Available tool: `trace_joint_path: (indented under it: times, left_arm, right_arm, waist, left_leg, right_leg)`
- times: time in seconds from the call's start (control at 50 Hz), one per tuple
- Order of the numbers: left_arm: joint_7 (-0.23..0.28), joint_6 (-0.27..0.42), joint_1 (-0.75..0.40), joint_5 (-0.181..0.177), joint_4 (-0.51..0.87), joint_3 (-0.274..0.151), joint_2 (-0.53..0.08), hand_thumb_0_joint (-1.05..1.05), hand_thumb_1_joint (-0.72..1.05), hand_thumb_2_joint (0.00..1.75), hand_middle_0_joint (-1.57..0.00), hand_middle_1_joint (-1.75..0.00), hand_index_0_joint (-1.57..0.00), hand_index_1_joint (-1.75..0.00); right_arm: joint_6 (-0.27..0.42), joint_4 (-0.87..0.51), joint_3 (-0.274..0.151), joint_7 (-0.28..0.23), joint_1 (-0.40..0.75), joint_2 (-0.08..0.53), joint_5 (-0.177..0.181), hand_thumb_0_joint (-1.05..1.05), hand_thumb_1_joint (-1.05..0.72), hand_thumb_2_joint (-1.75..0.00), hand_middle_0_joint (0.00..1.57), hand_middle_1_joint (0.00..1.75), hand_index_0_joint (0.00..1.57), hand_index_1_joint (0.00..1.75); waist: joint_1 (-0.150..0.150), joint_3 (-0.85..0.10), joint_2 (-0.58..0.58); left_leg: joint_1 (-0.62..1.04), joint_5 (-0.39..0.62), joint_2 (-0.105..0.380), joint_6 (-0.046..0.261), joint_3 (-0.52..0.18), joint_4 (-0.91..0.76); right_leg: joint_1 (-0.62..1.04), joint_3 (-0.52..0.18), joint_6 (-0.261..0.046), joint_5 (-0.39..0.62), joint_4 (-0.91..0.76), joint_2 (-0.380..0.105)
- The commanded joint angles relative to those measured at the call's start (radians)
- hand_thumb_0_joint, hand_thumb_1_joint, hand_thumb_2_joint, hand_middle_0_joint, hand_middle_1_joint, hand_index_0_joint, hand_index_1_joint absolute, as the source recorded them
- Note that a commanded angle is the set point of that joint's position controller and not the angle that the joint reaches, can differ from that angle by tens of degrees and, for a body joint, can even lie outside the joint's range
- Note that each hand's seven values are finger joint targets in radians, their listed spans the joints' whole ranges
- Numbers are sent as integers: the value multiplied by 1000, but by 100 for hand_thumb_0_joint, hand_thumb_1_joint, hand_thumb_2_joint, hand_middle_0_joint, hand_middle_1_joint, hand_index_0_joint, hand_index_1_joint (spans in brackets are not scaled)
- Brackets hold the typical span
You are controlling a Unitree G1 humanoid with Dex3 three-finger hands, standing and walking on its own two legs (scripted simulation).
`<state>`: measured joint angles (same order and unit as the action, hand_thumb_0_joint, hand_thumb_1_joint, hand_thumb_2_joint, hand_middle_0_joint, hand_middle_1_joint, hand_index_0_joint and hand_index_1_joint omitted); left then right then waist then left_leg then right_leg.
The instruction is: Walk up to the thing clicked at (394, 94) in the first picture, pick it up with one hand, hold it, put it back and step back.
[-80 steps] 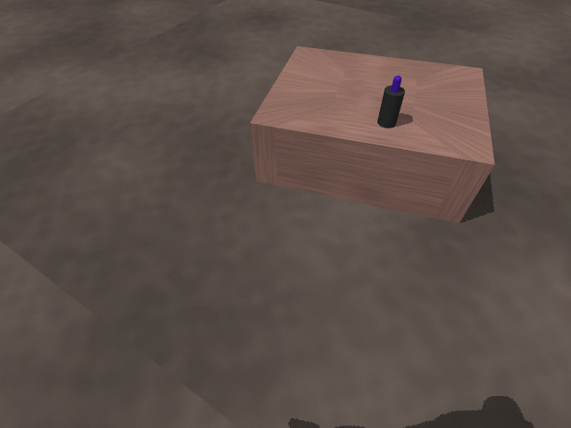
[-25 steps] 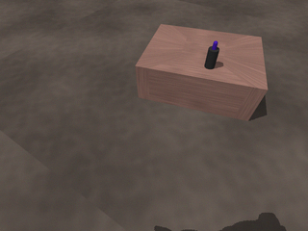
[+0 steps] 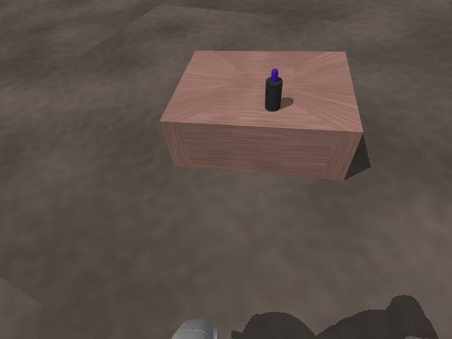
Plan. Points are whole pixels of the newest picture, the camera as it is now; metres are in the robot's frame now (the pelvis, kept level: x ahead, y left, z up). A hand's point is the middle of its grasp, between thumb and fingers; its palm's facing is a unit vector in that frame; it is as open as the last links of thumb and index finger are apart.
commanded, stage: walk up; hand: right
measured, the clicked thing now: (273, 89) +1.22 -0.15 -0.30
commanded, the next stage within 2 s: none
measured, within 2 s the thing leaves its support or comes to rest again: neither
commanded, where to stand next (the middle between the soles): +0.79 +0.08 m, yaw -8 degrees
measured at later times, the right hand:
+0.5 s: hand (357, 279) +0.25 -0.23 -0.12, palm faces +0.09 +0.92 -0.38, open 7.4 cm
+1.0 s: hand (333, 193) +0.48 -0.24 -0.14, palm faces +0.03 +0.93 -0.37, open 7.4 cm
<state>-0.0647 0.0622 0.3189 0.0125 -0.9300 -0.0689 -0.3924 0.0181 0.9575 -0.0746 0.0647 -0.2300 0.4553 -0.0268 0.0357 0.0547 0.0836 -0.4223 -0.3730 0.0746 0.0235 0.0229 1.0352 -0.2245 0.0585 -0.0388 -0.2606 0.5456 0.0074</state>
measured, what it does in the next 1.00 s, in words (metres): walks ahead: left foot, then right foot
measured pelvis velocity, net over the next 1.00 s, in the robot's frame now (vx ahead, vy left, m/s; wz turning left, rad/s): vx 0.43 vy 0.05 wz -0.12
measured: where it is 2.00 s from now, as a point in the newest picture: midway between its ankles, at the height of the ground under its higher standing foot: (229, 221)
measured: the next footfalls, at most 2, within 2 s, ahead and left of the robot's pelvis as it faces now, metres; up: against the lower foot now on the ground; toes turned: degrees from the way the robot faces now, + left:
left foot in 0.24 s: +0.27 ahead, +0.16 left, +0.00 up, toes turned +3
right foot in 0.66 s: +0.43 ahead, -0.11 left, +0.00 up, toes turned -11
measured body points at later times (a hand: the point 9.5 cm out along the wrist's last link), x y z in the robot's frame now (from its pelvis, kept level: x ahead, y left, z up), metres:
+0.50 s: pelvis +0.22 +0.05 +0.01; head +0.24 +0.06 +0.46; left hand +0.34 +0.37 -0.10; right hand +0.24 -0.28 -0.09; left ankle +0.23 +0.16 -0.73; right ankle +0.27 -0.10 -0.68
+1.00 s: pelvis +0.43 +0.05 -0.01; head +0.44 +0.05 +0.44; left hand +0.50 +0.38 -0.11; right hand +0.47 -0.28 -0.11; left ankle +0.54 +0.18 -0.72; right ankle +0.39 -0.10 -0.73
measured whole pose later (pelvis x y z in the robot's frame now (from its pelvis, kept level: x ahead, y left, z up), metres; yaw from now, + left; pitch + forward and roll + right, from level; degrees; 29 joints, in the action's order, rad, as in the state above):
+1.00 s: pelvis +0.43 +0.05 -0.01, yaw -7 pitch -2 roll -1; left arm -0.04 0.09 0.34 0.01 -0.86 -0.05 -0.44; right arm 0.04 0.86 -0.08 0.09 -0.28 0.44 -0.03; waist 0.04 0.05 0.04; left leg -0.45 -0.28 0.11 0.01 0.02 0.69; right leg -0.22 0.06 0.00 -0.35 0.60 -0.06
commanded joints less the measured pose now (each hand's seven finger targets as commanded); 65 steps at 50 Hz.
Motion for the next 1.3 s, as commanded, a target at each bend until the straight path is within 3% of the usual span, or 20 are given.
trace_joint_path:
  times: [0.0, 0.14, 0.22, 0.26, 0.3, 0.38, 0.46, 0.6, 0.62, 0.64, 0.66, 0.7, 0.78, 0.9, 1.0, 1.02, 1.04, 1.06, 1.16, 1.28]
  left_arm:
    - [26, 38, -41, -7, 105, -72, -308, 0, 90, 90, -20, -30, -20, -30]
    - [27, 48, -2, -2, 130, -70, -315, 0, 90, 90, -20, -30, -20, -30]
    - [32, 40, 4, 0, 143, -38, -253, 0, 90, 90, -20, -30, -20, -30]
    - [49, 38, 45, -19, 147, -23, -208, 0, 90, 90, -20, -30, -20, -30]
    - [53, 35, 10, -20, 127, -24, -275, 0, 90, 90, -20, -30, -20, -30]
    - [23, 21, 61, -25, 83, -26, -229, 0, 90, 90, -20, -30, -20, -30]
    - [7, 18, -58, -9, 133, -23, -206, 0, 90, 90, -20, -30, -20, -30]
    - [13, 34, 30, -4, 92, -54, -222, 0, 90, 90, -20, -30, -20, -30]
    - [26, 46, 100, -1, 77, -72, -264, 0, 90, 90, -20, -30, -20, -30]
    - [42, 56, 175, 2, 80, -99, -358, 0, 90, 90, -20, -30, -20, -30]
    - [45, 53, 171, -13, 94, -98, -404, 0, 90, 90, -20, -30, -20, -30]
    - [52, 51, 52, -31, 124, -84, -370, 0, 90, 90, -20, -30, -20, -30]
    - [54, 54, -15, -14, 142, -59, -305, 0, 90, 90, -20, -30, -20, -30]
    - [45, 61, -19, -3, 154, -69, -332, 0, 90, 90, -20, -30, -20, -30]
    - [43, 40, -58, 11, 151, -33, -260, 0, 90, 90, -20, -30, -20, -30]
    - [42, 39, -30, 3, 153, -9, -174, 0, 90, 90, -20, -30, -20, -30]
    - [54, 34, -37, -9, 150, -19, -211, 0, 90, 90, -20, -30, -20, -30]
    - [65, 33, -62, -3, 134, -27, -281, 0, 90, 90, -20, -30, -20, -30]
    - [37, 33, 30, -18, 58, -26, -241, 0, 90, 90, -20, -30, -20, -30]
    - [20, 30, -44, -6, 103, -35, -211, 0, 90, 90, -20, -30, -20, -30]
  right_arm:
    - [20, -95, -62, 19, -24, 176, -6, 0, -90, -90, 20, 30, 20, 30]
    - [49, -170, -64, 26, 101, 143, -9, 0, -90, -90, 20, 30, 20, 30]
    - [71, -110, -95, 4, -140, 192, -17, 0, -90, -90, 20, 30, 20, 30]
    - [79, -130, -127, -11, -221, 323, -6, 0, -90, -90, 20, 30, 20, 30]
    - [70, -155, -105, -15, -124, 269, 21, 0, -90, -90, 20, 30, 20, 30]
    - [83, -177, -67, -22, -60, 207, 18, 0, -90, -90, 20, 30, 20, 30]
    - [85, -195, -70, -19, -85, 223, 11, 0, -90, -90, 20, 30, 20, 30]
    - [61, -228, -52, -14, -65, 189, 18, 0, -90, -90, 20, 30, 20, 30]
    - [59, -229, -32, -14, -105, 142, 17, 0, -90, -90, 20, 30, 20, 30]
    - [60, -250, -9, -12, -151, 70, 18, 0, -90, -90, 20, 30, 20, 30]
    - [47, -241, -31, -20, -111, 162, 19, 0, -90, -90, 20, 30, 20, 30]
    - [37, -211, -40, -30, -82, 194, 26, 0, -90, -90, 20, 30, 20, 30]
    - [27, -152, -47, -8, -148, 175, 13, 0, -90, -90, 20, 30, 20, 30]
    - [37, -176, -59, 20, -43, 150, 2, 0, -90, -90, 20, 30, 20, 30]
    - [56, -103, -97, 4, -240, 200, -2, 0, -90, -90, 20, 30, 20, 30]
    - [65, -97, -115, -9, -314, 281, -14, 0, -90, -90, 20, 30, 20, 30]
    - [71, -136, -115, -12, -273, 335, 3, 0, -90, -90, 20, 30, 20, 30]
    - [66, -147, -114, -13, -207, 335, 24, 0, -90, -90, 20, 30, 20, 30]
    - [76, -167, -64, -27, -103, 238, 19, 0, -90, -90, 20, 30, 20, 30]
    - [68, -198, -57, -22, -105, 238, 17, 0, -90, -90, 20, 30, 20, 30]
  waist:
    - [-31, 70, -208]
    - [8, 48, -155]
    - [-135, -86, -2]
    - [-156, -136, 207]
    - [-97, -25, 9]
    - [-52, 13, 79]
    - [-71, 31, 64]
    - [16, -55, -56]
    - [53, -110, -183]
    - [68, -161, -413]
    - [80, -126, -314]
    - [37, -26, -183]
    - [-32, 3, -212]
    - [-9, 5, -224]
    - [-148, -75, -13]
    - [-176, -68, 243]
    - [-154, -17, 222]
    - [-121, 39, 92]
    - [-46, 14, 95]
    - [-53, -14, 86]
  left_leg:
    - [-90, 85, 54, -27, -35, -140]
    - [0, 173, 33, -28, 21, -422]
    - [455, 74, -38, 27, 55, -551]
    - [579, -279, 364, 210, -661, -838]
    - [385, -192, 333, 218, -473, -817]
    - [264, 138, 200, 166, -139, -805]
    - [287, 232, 231, 221, -76, -792]
    - [134, 206, 141, 124, 33, -486]
    - [65, 244, 81, 95, 86, -254]
    - [-116, -92, -34, 40, 106, 30]
    - [-236, -202, -68, 23, -1, 139]
    - [-254, -110, 20, 16, -101, 189]
    - [-120, 9, 41, -7, -69, 5]
    - [-11, 82, 38, -21, 5, -304]
    - [464, 32, -33, 11, 39, -462]
    - [490, -268, 165, 78, -312, -670]
    - [409, -403, 348, 179, -695, -858]
    - [311, -404, 380, 251, -690, -843]
    - [231, 186, 218, 206, -214, -724]
    - [204, 239, 190, 201, -123, -683]
  right_leg:
    - [-65, -333, -158, -348, -385, -233]
    - [8, -243, -152, -116, -286, -227]
    - [-146, -101, -87, 243, 177, -119]
    - [-480, -100, -17, -244, 639, 75]
    - [-456, -191, -20, -161, 705, -26]
    - [-336, -134, 20, -40, 490, -76]
    - [-328, -66, 35, -23, 266, -110]
    - [104, 45, -12, 106, 5, -8]
    - [243, -35, -36, 7, -49, -35]
    - [357, -464, -114, -92, -162, -313]
    - [327, -765, -244, -180, -276, -440]
    - [185, -619, -262, -149, -272, -412]
    - [-12, -309, -193, -44, -258, -267]
    - [-100, -216, -185, -191, -252, -265]
    - [-367, -85, -86, -216, 129, -166]
    - [-488, 21, -24, -175, 502, -42]
    - [-591, -54, -14, -271, 633, 24]
    - [-575, -133, -19, -251, 683, -44]
    - [-360, -64, 17, -123, 418, -112]
    - [-192, 3, 13, 6, 157, -69]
